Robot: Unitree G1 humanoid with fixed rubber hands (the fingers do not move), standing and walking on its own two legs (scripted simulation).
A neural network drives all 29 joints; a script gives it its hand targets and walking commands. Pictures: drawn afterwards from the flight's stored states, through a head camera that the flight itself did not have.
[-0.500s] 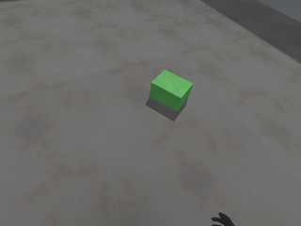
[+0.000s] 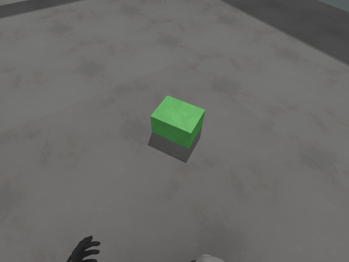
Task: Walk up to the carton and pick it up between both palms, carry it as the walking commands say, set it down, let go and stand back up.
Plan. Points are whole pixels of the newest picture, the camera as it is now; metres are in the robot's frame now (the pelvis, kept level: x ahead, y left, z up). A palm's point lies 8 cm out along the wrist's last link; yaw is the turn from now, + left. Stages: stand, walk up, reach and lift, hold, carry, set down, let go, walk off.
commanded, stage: walk up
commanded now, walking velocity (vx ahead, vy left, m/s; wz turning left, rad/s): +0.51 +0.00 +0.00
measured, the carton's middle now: (177, 121) +1.05 -0.12 -0.67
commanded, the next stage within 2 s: none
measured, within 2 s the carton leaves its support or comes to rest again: neither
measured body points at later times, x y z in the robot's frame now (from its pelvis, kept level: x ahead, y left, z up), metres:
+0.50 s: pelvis +0.24 +0.05 +0.01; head +0.27 +0.08 +0.46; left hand +0.17 +0.29 -0.15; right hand +0.37 -0.19 -0.11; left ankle +0.31 +0.15 -0.72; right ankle +0.11 -0.10 -0.66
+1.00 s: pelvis +0.40 -0.03 +0.01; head +0.43 -0.05 +0.46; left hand +0.53 +0.19 -0.13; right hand +0.31 -0.27 -0.15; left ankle +0.32 +0.13 -0.69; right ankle +0.44 -0.15 -0.72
